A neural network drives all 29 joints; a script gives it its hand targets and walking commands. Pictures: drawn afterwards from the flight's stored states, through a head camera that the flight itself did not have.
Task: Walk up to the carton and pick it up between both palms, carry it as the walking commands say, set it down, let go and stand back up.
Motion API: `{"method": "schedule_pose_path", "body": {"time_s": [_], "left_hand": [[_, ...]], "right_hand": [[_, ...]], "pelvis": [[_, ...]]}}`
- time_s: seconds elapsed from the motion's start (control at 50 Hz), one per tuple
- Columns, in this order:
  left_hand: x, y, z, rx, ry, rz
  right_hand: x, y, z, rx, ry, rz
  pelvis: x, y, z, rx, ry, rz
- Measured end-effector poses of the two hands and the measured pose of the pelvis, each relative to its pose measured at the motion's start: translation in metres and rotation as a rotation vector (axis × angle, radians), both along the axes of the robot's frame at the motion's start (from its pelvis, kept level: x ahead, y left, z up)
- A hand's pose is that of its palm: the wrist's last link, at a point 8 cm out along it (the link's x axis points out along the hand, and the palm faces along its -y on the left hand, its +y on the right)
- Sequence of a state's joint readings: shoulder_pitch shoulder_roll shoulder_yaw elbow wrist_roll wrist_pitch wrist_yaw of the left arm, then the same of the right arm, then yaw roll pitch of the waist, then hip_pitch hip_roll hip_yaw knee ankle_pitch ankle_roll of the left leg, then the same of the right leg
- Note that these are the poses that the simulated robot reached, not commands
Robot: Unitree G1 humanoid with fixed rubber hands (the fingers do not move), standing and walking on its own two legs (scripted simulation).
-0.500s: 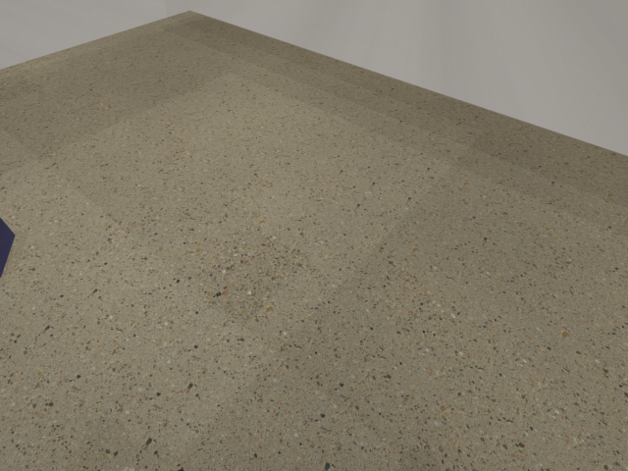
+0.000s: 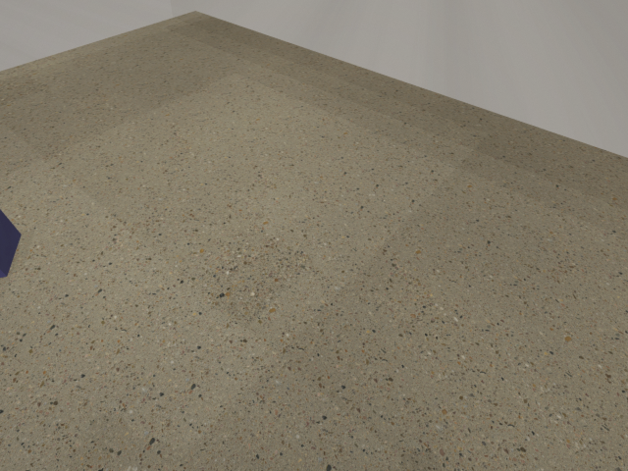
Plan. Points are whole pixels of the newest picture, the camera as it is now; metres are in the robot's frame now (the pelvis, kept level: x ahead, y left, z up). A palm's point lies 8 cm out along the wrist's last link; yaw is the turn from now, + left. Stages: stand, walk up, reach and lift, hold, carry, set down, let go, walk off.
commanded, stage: stand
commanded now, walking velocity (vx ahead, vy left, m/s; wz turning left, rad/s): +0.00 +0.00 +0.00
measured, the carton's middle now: out of the picture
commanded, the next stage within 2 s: walk up in 1.58 s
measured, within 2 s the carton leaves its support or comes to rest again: neither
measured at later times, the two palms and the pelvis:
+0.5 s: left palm out of the picture -0.03 +0.20 -0.15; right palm out of the picture -0.01 -0.20 -0.14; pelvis +0.00 +0.00 +0.01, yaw +0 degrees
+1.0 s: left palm out of the picture -0.03 +0.19 -0.15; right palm out of the picture -0.03 -0.21 -0.14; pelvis -0.01 -0.01 +0.01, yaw +0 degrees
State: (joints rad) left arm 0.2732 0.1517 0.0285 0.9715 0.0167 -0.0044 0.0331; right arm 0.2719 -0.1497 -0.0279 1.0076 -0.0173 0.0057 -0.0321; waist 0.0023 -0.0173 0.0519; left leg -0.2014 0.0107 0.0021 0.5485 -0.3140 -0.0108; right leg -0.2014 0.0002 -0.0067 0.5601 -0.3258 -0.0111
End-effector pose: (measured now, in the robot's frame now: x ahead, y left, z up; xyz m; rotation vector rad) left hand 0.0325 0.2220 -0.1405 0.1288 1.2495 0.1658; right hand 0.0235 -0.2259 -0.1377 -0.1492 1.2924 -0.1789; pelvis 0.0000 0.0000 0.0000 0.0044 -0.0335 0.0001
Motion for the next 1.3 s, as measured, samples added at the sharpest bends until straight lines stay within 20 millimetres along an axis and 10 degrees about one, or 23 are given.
{"method": "schedule_pose_path", "body": {"time_s": [0.44,1.3], "left_hand": [[-0.056,-0.023,-0.006,-0.048,0.179,0.044],[-0.067,-0.038,-0.006,-0.073,0.196,0.038]], "right_hand": [[-0.035,0.023,-0.006,0.052,0.13,-0.006],[-0.063,0.023,-0.004,0.068,0.194,-0.025]], "pelvis": [[0.0,-0.002,0.005,-0.004,-0.021,0.005],[-0.006,-0.008,0.007,-0.007,-0.008,0.006]]}}
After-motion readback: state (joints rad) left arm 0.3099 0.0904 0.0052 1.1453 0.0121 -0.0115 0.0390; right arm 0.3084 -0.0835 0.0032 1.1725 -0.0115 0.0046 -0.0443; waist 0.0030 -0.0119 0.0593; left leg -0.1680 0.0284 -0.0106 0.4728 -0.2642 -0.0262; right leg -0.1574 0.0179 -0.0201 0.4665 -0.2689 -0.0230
